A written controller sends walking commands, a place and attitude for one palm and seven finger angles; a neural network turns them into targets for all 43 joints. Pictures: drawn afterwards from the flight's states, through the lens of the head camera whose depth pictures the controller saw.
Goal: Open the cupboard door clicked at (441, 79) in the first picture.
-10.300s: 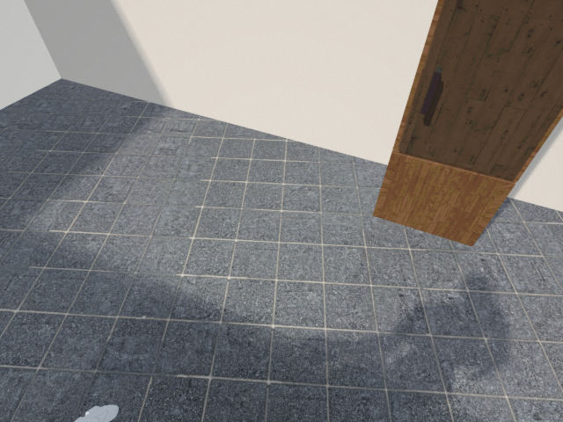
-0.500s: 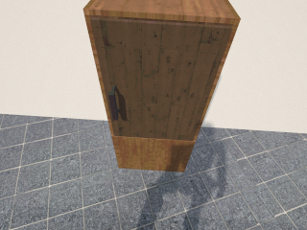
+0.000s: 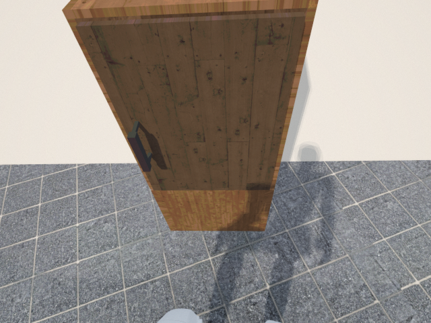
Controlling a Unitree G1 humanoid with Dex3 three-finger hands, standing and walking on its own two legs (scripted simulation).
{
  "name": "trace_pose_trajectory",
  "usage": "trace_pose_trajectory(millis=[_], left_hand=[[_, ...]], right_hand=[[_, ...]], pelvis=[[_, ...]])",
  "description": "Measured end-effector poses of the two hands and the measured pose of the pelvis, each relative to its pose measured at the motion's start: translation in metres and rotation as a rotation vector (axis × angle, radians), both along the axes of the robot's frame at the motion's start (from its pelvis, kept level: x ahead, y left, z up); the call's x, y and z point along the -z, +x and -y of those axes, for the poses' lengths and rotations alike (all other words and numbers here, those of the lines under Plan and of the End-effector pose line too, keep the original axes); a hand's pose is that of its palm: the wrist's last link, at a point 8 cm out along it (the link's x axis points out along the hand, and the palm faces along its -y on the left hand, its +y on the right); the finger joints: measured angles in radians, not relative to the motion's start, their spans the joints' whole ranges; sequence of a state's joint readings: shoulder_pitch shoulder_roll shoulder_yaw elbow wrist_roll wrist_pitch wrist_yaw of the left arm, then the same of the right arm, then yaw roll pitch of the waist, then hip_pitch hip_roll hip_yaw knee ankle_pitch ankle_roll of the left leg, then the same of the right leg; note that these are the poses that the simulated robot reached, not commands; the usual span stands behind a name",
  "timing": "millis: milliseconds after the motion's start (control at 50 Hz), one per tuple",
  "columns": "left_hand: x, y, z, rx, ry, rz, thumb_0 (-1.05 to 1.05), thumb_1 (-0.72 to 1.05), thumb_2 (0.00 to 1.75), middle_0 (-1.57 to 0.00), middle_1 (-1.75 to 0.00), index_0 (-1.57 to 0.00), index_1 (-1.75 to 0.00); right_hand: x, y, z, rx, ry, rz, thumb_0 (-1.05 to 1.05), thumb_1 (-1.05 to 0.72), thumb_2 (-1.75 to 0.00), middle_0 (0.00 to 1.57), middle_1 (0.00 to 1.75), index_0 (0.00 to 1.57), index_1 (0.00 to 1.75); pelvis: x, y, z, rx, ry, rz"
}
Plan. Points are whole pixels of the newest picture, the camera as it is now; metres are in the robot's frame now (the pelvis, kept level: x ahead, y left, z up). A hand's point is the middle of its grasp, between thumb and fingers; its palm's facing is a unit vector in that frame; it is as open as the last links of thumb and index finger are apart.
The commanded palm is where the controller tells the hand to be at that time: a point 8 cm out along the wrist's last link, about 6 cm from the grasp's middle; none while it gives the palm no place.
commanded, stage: come to a stop and stand still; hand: left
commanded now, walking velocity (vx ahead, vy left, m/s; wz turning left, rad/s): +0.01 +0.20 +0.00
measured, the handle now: (141, 147) +0.54 +0.25 -0.06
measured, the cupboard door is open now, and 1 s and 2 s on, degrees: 0 0 0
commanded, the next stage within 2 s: look again from close up in 1.06 s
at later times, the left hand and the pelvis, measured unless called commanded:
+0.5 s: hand out of the picture -0.04 +0.23 -0.16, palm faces +0.06 -0.98 -0.18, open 7.4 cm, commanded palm none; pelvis -0.05 +0.04 +0.02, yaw +0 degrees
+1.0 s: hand out of the picture -0.01 +0.18 -0.17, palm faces +0.05 -0.98 -0.20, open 7.2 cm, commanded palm none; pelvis -0.03 +0.00 +0.01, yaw +1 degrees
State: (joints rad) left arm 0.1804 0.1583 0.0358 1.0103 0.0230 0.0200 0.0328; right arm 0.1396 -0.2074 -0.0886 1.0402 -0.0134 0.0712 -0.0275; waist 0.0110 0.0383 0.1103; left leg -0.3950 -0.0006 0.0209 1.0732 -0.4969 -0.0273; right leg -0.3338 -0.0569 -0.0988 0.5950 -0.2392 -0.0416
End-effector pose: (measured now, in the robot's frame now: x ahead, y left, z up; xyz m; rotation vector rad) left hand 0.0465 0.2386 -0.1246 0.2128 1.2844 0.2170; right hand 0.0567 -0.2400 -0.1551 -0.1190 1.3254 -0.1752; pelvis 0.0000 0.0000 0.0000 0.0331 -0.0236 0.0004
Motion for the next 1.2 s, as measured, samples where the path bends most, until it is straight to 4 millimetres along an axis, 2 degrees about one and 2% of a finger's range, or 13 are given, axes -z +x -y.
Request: trace_pose_trajectory(millis=[120, 260, 340, 420, 500, 580, 680, 760, 880, 1000, 1200], left_hand=[[-0.009, -0.006, -0.002, -0.013, 0.002, 0.056, 0.01, 0.91, 0.90, -0.21, -0.30, -0.20, -0.30], [0.003, -0.046, -0.024, -0.028, -0.029, 0.032, 0.01, 0.90, 0.90, -0.21, -0.30, -0.20, -0.30], [0.016, -0.071, -0.041, -0.039, -0.064, -0.024, 0.01, 0.91, 0.90, -0.21, -0.30, -0.20, -0.30], [0.011, -0.087, -0.046, -0.048, -0.091, -0.058, 0.01, 0.91, 0.90, -0.20, -0.30, -0.20, -0.30], [0.009, -0.098, -0.044, -0.038, -0.102, -0.092, 0.01, 0.91, 0.90, -0.20, -0.30, -0.20, -0.30], [0.009, -0.094, -0.033, 0.001, -0.100, -0.142, 0.01, 0.91, 0.90, -0.20, -0.30, -0.19, -0.30], [0.011, -0.068, -0.010, 0.034, -0.076, -0.100, 0.01, 0.92, 0.90, -0.20, -0.30, -0.20, -0.30], [0.006, -0.056, -0.002, 0.017, -0.056, -0.046, 0.02, 0.94, 0.90, -0.20, -0.30, -0.20, -0.30], [0.012, -0.054, 0.004, -0.018, -0.068, -0.034, 0.01, 0.95, 0.90, -0.20, -0.30, -0.20, -0.30], [0.013, -0.066, 0.010, -0.028, -0.086, -0.085, 0.01, 0.96, 0.90, -0.20, -0.30, -0.20, -0.30], [0.013, -0.098, 0.022, -0.040, -0.114, -0.156, 0.01, 0.92, 0.90, -0.20, -0.30, -0.20, -0.30]], right_hand=[[-0.008, -0.012, 0.000, -0.045, 0.002, -0.005, 0.00, -0.91, -0.89, 0.19, 0.29, 0.20, 0.30], [-0.020, -0.031, -0.021, -0.067, -0.017, 0.051, 0.00, -0.91, -0.89, 0.19, 0.29, 0.20, 0.30], [-0.025, -0.065, -0.041, -0.041, -0.041, 0.054, 0.00, -0.91, -0.89, 0.19, 0.29, 0.20, 0.30], [-0.034, -0.103, -0.059, -0.022, -0.031, -0.026, 0.00, -0.91, -0.89, 0.20, 0.29, 0.20, 0.30], [-0.035, -0.129, -0.068, 0.006, -0.014, -0.091, 0.00, -0.91, -0.89, 0.20, 0.30, 0.20, 0.30], [-0.031, -0.149, -0.068, 0.053, 0.002, -0.135, 0.01, -0.91, -0.89, 0.20, 0.30, 0.21, 0.30], [-0.015, -0.168, -0.056, 0.098, 0.035, -0.202, 0.00, -0.91, -0.89, 0.20, 0.30, 0.21, 0.30], [-0.012, -0.164, -0.045, 0.076, 0.042, -0.227, 0.01, -0.91, -0.89, 0.20, 0.30, 0.20, 0.30], [-0.012, -0.133, -0.037, 0.035, 0.021, -0.174, 0.01, -0.91, -0.89, 0.20, 0.29, 0.20, 0.30], [-0.018, -0.099, -0.038, 0.004, 0.018, -0.107, 0.00, -0.91, -0.89, 0.19, 0.29, 0.20, 0.30], [-0.018, -0.081, -0.031, -0.019, -0.006, -0.088, 0.01, -0.93, -0.89, 0.20, 0.30, 0.20, 0.30]], pelvis=[[-0.006, -0.017, -0.002, -0.015, 0.008, -0.014], [-0.005, -0.042, -0.021, -0.004, -0.002, -0.013], [-0.003, -0.052, -0.037, 0.004, -0.027, -0.005], [-0.014, -0.051, -0.043, -0.008, -0.047, -0.015], [-0.017, -0.049, -0.043, 0.004, -0.038, -0.030], [-0.015, -0.047, -0.036, 0.016, -0.025, -0.035], [-0.006, -0.043, -0.020, 0.023, -0.019, -0.025], [-0.007, -0.038, -0.011, -0.009, -0.037, -0.013], [-0.006, -0.032, -0.006, -0.016, -0.044, 0.005], [-0.011, -0.027, -0.004, -0.010, -0.035, -0.004], [-0.011, -0.025, -0.011, -0.002, -0.043, -0.015]])
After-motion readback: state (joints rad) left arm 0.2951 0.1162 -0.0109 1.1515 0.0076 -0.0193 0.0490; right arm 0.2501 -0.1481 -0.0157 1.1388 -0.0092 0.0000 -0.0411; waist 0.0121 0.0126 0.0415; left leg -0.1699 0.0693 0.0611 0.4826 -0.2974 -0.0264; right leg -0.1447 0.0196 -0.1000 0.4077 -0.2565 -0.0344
